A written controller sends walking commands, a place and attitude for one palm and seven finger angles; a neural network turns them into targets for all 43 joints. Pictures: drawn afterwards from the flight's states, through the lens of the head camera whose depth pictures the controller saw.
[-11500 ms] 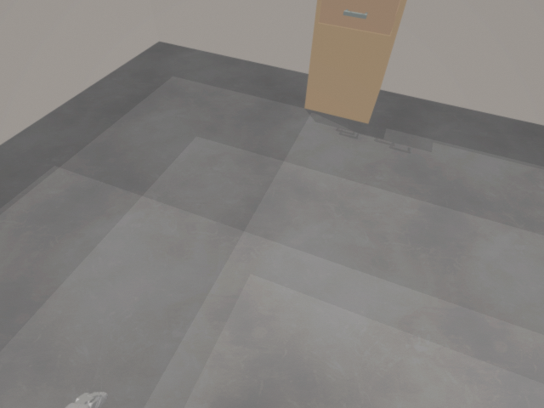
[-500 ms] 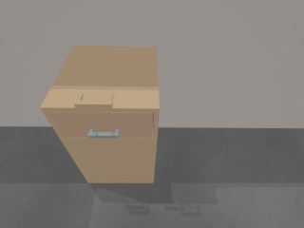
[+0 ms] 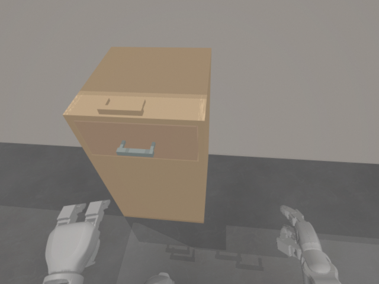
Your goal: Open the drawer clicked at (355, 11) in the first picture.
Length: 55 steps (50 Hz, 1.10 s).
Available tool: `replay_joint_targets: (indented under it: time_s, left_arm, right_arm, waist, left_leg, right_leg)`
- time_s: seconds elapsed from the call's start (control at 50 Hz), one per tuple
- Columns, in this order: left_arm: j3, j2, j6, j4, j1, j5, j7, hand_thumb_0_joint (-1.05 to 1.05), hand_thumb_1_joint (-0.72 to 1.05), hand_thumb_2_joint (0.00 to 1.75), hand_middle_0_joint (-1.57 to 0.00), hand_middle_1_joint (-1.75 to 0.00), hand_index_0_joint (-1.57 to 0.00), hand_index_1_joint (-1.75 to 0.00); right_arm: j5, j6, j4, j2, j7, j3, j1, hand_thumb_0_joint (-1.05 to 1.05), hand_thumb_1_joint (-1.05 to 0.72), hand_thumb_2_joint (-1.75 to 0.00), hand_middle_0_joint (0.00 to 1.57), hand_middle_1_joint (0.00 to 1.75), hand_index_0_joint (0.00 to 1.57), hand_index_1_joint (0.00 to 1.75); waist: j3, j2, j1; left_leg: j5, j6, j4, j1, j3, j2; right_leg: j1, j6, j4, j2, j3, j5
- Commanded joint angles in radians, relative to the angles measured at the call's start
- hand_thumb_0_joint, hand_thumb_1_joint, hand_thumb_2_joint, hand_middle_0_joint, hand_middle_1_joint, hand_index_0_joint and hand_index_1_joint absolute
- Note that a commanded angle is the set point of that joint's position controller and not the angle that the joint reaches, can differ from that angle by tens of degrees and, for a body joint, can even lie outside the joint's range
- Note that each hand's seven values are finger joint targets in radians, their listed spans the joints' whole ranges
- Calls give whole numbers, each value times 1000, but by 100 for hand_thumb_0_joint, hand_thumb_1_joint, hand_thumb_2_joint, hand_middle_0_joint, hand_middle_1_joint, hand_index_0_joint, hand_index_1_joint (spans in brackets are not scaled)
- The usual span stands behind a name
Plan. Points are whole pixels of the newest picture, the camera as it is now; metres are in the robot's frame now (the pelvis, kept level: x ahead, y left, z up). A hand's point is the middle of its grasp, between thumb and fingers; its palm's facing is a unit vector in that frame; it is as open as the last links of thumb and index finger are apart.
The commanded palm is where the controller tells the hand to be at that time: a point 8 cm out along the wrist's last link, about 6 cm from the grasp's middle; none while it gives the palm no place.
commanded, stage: raise the hand with hooked fingers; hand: left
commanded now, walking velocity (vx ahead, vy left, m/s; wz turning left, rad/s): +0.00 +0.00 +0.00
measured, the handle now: (136, 148) +0.51 +0.27 -0.09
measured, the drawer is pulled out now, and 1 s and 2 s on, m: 0.00 0.00 0.00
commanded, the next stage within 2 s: move the hooked fingers above the handle in 1.34 s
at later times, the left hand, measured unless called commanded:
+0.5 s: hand (96, 186) +0.28 +0.25 +0.06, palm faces +0.06 -0.11 -0.99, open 12.3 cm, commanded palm +0.25 +0.25 +0.12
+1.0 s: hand (80, 148) +0.33 +0.28 +0.12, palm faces +0.05 -0.10 -0.99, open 13.8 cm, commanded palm +0.30 +0.29 +0.18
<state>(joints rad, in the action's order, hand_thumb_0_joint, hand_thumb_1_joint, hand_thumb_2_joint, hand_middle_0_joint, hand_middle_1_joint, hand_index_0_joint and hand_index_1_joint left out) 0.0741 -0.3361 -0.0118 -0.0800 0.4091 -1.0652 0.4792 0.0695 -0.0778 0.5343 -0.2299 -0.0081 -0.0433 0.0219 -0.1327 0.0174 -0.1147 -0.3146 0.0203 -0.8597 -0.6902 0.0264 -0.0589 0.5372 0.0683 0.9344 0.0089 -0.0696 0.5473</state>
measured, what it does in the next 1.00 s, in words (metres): shifts its weight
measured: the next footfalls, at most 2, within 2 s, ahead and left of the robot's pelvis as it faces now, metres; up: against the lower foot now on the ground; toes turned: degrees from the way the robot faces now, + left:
none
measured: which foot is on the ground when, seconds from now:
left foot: down 0.00-1.00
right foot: down 0.00-1.00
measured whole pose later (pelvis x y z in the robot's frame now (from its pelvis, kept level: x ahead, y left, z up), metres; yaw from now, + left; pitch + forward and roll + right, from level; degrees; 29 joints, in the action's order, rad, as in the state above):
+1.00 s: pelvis +0.01 +0.05 +0.04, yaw -1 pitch +2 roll +0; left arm 0.08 -0.46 0.08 -0.11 -0.10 -0.93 0.09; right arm -0.01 -0.11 0.59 -0.21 0.02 0.00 0.11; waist -0.04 0.07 -0.06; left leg -0.19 -0.02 -0.54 -0.39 0.05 -0.01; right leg 0.22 -0.01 0.54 -0.02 -0.03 0.36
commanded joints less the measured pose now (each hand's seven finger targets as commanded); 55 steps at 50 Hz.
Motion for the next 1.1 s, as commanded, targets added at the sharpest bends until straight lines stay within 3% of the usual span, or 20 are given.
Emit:
replay_joint_targets:
  time_s: [0.0, 0.06, 0.1, 0.18, 0.2, 0.22, 0.28, 0.34, 0.38, 0.4, 0.44, 0.48, 0.52, 0.58, 0.62, 0.72, 0.88, 0.92, 1.0, 1.08]
  left_arm:
    - [-61, -144, -40, 270, -297, 48, -22, 0, 22, 61, -25, -74, -25, -74]
    - [-88, -174, -28, 222, -229, 73, -97, 0, 15, 58, -25, -78, -25, -78]
    - [-104, -182, -19, 219, -174, 83, -129, 0, 11, 56, -26, -81, -26, -81]
    - [-199, -253, -25, 228, -151, 79, -143, 0, 1, 52, -26, -87, -26, -87]
    - [-181, -225, -29, 240, -145, 87, -137, 0, -1, 51, -27, -88, -27, -88]
    - [-204, -244, -37, 261, -170, 85, -129, 0, -3, 50, -27, -90, -27, -90]
    - [-235, -262, -41, 274, -210, 85, -97, 0, -10, 47, -27, -94, -27, -94]
    - [-190, -220, -23, 284, -228, 94, -79, 0, -17, 44, -28, -99, -28, -99]
    - [-197, -237, 0, 264, -262, 102, -84, 0, -22, 42, -28, -102, -28, -102]
    - [-165, -212, 13, 268, -263, 109, -93, 0, -24, 41, -28, -103, -28, -103]
    - [-155, -227, 33, 276, -297, 111, -113, 0, -29, 39, -29, -107, -29, -107]
    - [-159, -247, 53, 278, -341, 114, -137, 0, -34, 37, -29, -110, -29, -110]
    - [-150, -254, 62, 275, -375, 115, -163, 0, -38, 35, -29, -112, -29, -112]
    - [-160, -284, 76, 274, -439, 111, -191, 0, -45, 32, -30, -117, -30, -117]
    - [-141, -267, 83, 264, -481, 108, -207, 0, -50, 30, -30, -120, -30, -120]
    - [-120, -272, 110, 207, -585, 116, -262, 0, -50, 30, -30, -120, -30, -120]
    - [-123, -327, 87, 195, -778, 123, -339, 0, -50, 30, -30, -120, -30, -120]
    - [-120, -325, 77, 181, -798, 128, -354, 0, -50, 30, -30, -120, -30, -120]
    - [-108, -293, 71, 129, -703, 146, -383, 0, -50, 30, -30, -120, -30, -120]
    - [-129, -319, 43, 181, -707, 156, -381, 0, -50, 30, -30, -120, -30, -120]
  right_arm:
    - [-7, 58, -112, -84, 21, -16, -62, 0, -90, -90, 20, 30, 20, 30]
    - [-12, 57, -97, -86, 20, -10, -52, 0, -90, -90, 20, 30, 20, 30]
    - [-19, 52, -98, -83, 20, -7, -44, 0, -90, -90, 20, 30, 20, 30]
    - [-19, 44, -96, -84, 17, -9, -44, 0, -90, -90, 20, 30, 20, 30]
    - [-22, 43, -104, -80, 18, -10, -38, 0, -90, -90, 20, 30, 20, 30]
    - [-21, 45, -97, -83, 17, -14, -33, 0, -90, -90, 20, 30, 20, 30]
    - [-21, 45, -94, -87, 18, -27, -24, 0, -90, -90, 20, 30, 20, 30]
    - [-30, 45, -89, -94, 14, -42, -5, 0, -90, -90, 20, 30, 20, 30]
    - [-36, 43, -83, -101, 14, -46, -7, 0, -90, -90, 20, 30, 20, 30]
    - [-40, 44, -84, -104, 16, -49, -2, 0, -90, -90, 20, 30, 20, 30]
    - [-46, 42, -79, -109, 18, -50, -5, 0, -90, -90, 20, 30, 20, 30]
    - [-50, 39, -81, -113, 20, -45, -11, 0, -90, -90, 20, 30, 20, 30]
    - [-56, 37, -80, -115, 22, -44, -19, 0, -90, -90, 20, 30, 20, 30]
    - [-60, 28, -85, -116, 24, -37, -27, 0, -90, -90, 20, 30, 20, 30]
    - [-66, 24, -86, -111, 21, -34, -24, 0, -90, -90, 20, 30, 20, 30]
    - [-78, 12, -90, -109, 24, -22, -21, 0, -90, -90, 20, 30, 20, 30]
    - [-80, 7, -90, -111, 35, -5, -16, 0, -90, -90, 20, 30, 20, 30]
    - [-85, 9, -88, -110, 35, -5, -14, 0, -90, -90, 20, 30, 20, 30]
    - [-89, 3, -91, -118, 22, -5, -1, 0, -90, -90, 20, 30, 20, 30]
    - [-86, 4, -97, -124, 21, -8, 2, 0, -90, -90, 20, 30, 20, 30]
  waist:
    - [-111, -3, 112]
    - [-125, -57, 82]
    - [-127, -49, 64]
    - [-136, -83, 32]
    - [-123, -75, 37]
    - [-162, -56, 34]
    - [-182, -74, 40]
    - [-187, -18, 56]
    - [-185, -69, 64]
    - [-180, -52, 64]
    - [-179, -17, 63]
    - [-184, -46, 63]
    - [-155, -35, 63]
    - [-151, 5, 58]
    - [-146, 34, 61]
    - [-120, 14, 67]
    - [-138, 52, 69]
    - [-130, 52, 71]
    - [-104, 34, 61]
    - [-110, 30, 60]
  left_leg:
    - [139, -79, 25, 273, -17, 89]
    - [163, -74, 67, 251, -9, 87]
    - [189, -70, 91, 247, -6, 91]
    - [215, -64, 126, 240, 1, 97]
    - [207, -65, 134, 234, -1, 97]
    - [219, -65, 135, 252, 3, 98]
    - [239, -66, 132, 265, 3, 100]
    - [264, -69, 137, 311, 16, 96]
    - [264, -68, 144, 311, 18, 97]
    - [267, -70, 156, 323, 23, 96]
    - [297, -71, 173, 364, 27, 93]
    - [313, -73, 187, 382, 27, 93]
    - [315, -74, 209, 408, 28, 88]
    - [334, -70, 241, 449, 22, 83]
    - [346, -68, 257, 488, 16, 76]
    - [317, -63, 313, 521, 0, 66]
    - [296, -58, 376, 587, -21, 61]
    - [285, -60, 385, 600, -24, 59]
    - [287, -57, 403, 584, -24, 58]
    - [273, -60, 414, 583, -23, 57]
  right_leg:
    - [64, -35, -288, -13, 202, -404]
    - [-15, -53, -299, -20, 188, -499]
    - [-85, -58, -301, -26, 197, -590]
    - [-150, -63, -298, -24, 180, -675]
    - [-155, -66, -300, -29, 177, -675]
    - [-166, -64, -296, -28, 172, -687]
    - [-166, -60, -290, -21, 165, -698]
    - [-150, -57, -290, -15, 132, -702]
    - [-157, -62, -303, -13, 129, -687]
    - [-168, -62, -305, -15, 119, -697]
    - [-169, -56, -312, -8, 100, -686]
    - [-184, -58, -328, -6, 94, -680]
    - [-175, -57, -343, -2, 81, -652]
    - [-182, -48, -363, 4, 66, -595]
    - [-168, -44, -374, 12, 52, -557]
    - [-177, -41, -416, 23, 32, -465]
    - [-214, -29, -470, 27, 23, -383]
    - [-204, -32, -484, 29, 23, -374]
    - [-219, -30, -501, 31, 18, -374]
    - [-234, -31, -511, 28, 20, -358]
